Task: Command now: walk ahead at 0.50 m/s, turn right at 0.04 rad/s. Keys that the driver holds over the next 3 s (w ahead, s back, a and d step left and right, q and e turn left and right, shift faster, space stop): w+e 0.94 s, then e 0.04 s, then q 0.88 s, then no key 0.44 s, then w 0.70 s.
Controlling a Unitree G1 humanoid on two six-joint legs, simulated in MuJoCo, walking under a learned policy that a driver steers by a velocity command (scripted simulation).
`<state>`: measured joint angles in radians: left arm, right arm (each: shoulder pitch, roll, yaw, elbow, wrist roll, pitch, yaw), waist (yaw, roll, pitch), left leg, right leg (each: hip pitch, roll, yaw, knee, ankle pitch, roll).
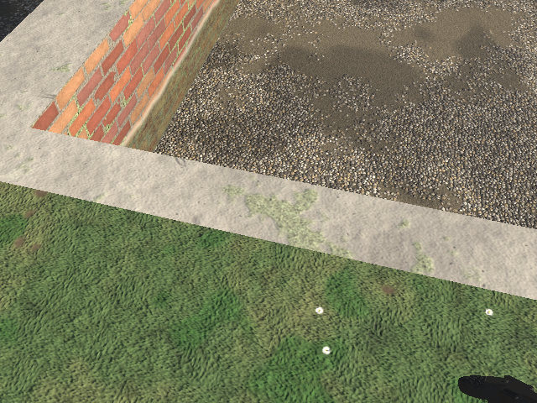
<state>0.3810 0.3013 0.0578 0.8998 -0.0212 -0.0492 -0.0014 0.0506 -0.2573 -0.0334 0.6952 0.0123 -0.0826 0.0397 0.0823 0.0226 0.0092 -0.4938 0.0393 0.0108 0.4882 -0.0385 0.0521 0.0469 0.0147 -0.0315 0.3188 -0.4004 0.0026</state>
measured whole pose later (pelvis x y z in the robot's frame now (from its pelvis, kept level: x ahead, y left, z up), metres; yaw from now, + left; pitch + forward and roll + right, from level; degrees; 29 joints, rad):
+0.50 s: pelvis +0.26 +0.00 +0.00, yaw -13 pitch +1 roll +2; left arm 0.09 0.25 0.05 0.75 -0.02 -0.03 -0.05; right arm 0.31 -0.27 -0.07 0.89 0.01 -0.06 -0.01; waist -0.07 -0.03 0.03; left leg 0.11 -0.01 0.26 0.23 -0.36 -0.01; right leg -0.62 -0.07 -0.03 0.64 -0.03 -0.05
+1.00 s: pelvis +0.53 -0.09 +0.00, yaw -31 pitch +2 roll +0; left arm 0.38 0.27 0.07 0.74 -0.02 -0.01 0.04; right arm 0.01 -0.26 -0.05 0.69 -0.01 -0.10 0.01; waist 0.08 0.03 0.03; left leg -0.54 -0.01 -0.07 0.50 0.05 -0.02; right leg -0.13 0.12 0.20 0.55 -0.42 -0.07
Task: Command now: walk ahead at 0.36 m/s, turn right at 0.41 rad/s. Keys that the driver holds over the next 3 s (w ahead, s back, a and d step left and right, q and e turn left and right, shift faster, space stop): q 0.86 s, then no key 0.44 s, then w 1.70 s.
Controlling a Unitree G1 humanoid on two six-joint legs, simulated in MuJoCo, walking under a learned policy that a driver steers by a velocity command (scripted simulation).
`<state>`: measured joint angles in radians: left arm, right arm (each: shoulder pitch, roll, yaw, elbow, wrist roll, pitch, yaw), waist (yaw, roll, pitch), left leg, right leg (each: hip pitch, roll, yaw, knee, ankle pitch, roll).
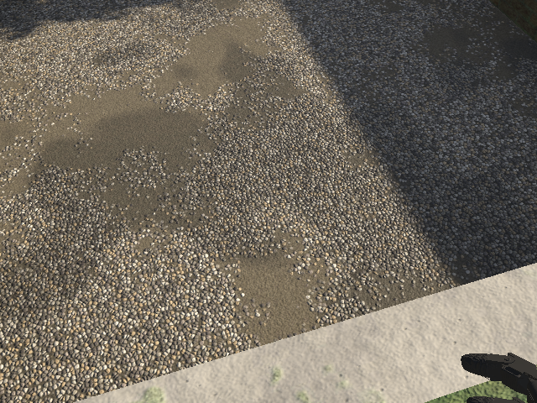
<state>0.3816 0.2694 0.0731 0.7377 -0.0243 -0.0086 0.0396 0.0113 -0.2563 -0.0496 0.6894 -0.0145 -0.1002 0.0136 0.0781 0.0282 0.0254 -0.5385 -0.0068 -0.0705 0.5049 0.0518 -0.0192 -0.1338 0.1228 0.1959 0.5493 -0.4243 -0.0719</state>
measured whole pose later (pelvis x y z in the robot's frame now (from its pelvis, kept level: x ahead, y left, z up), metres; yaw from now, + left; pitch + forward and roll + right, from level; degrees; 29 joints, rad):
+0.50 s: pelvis +0.08 -0.01 +0.01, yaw +9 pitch +0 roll +1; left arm 0.21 0.23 0.03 0.73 0.04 0.01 0.03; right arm 0.22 -0.30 -0.09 0.70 0.03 0.09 -0.06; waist -0.02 0.03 0.03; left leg -0.52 -0.11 -0.12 1.04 -0.47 -0.03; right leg -0.28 -0.02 0.01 0.52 -0.24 -0.01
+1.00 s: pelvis +0.05 +0.02 +0.01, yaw +25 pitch +1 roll -2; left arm 0.14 0.31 0.09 0.75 -0.01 0.05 0.06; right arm 0.22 -0.26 -0.03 0.61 -0.01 0.05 -0.02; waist 0.00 -0.03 0.06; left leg -0.29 -0.05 -0.09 0.51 -0.22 0.05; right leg -0.54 0.01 0.04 1.15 -0.39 0.07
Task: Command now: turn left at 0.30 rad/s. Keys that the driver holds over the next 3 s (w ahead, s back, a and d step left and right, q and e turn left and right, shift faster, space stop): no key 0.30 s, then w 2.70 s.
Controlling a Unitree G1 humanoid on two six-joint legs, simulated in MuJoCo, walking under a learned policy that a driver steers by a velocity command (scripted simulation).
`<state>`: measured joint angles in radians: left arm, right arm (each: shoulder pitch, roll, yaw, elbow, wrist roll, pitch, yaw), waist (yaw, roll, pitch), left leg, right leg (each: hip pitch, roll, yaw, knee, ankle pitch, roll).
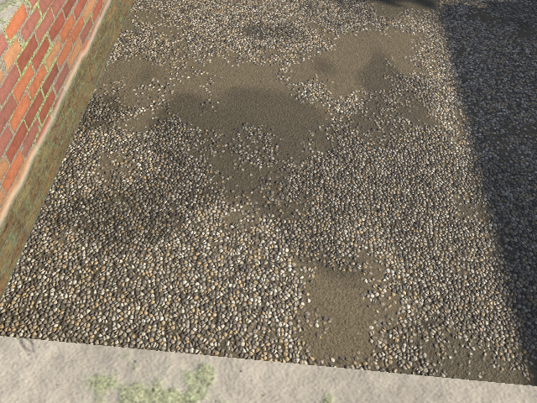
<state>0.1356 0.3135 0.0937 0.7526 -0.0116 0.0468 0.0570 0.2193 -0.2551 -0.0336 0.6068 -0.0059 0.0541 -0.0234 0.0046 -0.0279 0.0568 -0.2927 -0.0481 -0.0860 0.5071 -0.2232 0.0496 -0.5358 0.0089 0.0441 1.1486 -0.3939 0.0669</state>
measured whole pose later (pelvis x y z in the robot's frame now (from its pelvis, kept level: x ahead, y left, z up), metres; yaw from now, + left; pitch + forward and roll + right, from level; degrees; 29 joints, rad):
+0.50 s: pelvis +0.01 -0.02 +0.00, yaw +2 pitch +0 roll +0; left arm 0.27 0.21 0.02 0.83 -0.02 0.01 0.04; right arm 0.32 -0.23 -0.05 0.78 0.01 0.00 -0.03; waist 0.00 0.00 -0.02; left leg -0.30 -0.02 -0.04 0.61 -0.36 0.03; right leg -0.19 0.01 0.02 0.47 -0.29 -0.02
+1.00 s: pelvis +0.17 -0.03 -0.03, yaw +3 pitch +1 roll +1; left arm 0.11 0.20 0.03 0.68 0.03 -0.02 -0.01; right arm 0.53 -0.21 -0.03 0.84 0.00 -0.01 -0.03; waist -0.06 0.00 0.01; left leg -0.12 -0.02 0.00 0.71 -0.50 0.02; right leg -0.49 0.02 -0.06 0.62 -0.15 -0.09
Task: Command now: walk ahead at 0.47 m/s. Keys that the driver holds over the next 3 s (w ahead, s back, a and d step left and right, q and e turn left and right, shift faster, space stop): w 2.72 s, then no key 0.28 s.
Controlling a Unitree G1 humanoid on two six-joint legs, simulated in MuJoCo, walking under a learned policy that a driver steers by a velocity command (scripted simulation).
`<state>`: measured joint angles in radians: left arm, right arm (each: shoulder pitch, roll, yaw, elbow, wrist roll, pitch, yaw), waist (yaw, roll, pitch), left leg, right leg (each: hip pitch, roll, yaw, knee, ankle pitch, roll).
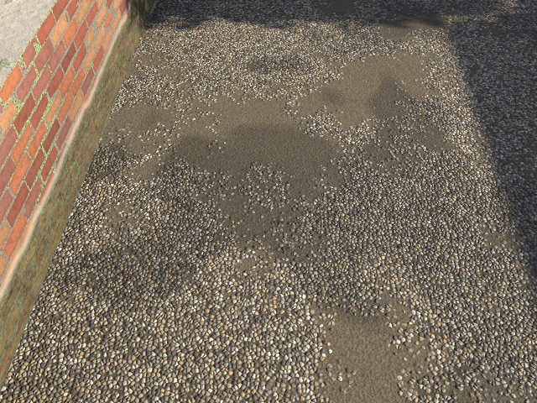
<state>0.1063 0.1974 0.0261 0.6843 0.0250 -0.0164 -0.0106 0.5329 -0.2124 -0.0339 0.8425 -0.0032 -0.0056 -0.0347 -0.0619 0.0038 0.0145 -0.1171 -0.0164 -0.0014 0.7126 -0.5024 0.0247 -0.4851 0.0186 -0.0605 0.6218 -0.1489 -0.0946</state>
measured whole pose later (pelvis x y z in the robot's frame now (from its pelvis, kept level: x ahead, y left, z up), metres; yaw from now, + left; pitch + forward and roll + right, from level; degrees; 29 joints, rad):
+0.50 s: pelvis +0.12 +0.01 +0.02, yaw +1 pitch -1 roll -2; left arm 0.31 0.21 0.00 0.73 0.01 0.05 0.02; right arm 0.13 -0.19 0.02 0.69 -0.04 0.03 -0.02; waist 0.05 0.03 0.00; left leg -0.35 0.01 -0.02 0.56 -0.20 0.02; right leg -0.20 0.08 -0.08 0.50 -0.29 -0.07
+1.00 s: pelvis +0.16 +0.00 +0.02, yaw -1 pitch -2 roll +1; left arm 0.11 0.15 -0.07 0.57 0.02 0.10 -0.01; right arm 0.10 -0.17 0.06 0.61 -0.04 0.04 0.02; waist -0.01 0.01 0.00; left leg -0.26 -0.03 0.02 0.58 -0.28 0.02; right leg -0.26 0.07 0.04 0.61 -0.30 -0.05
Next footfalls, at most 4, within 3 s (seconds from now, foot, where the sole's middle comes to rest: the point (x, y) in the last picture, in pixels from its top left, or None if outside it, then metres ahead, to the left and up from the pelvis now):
0.50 left None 0.22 0.11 -0.75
0.76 right None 0.21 -0.09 -0.75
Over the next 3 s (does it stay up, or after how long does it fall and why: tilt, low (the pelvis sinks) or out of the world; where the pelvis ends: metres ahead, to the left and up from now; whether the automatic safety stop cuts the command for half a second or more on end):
stays up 0.19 0.04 0.02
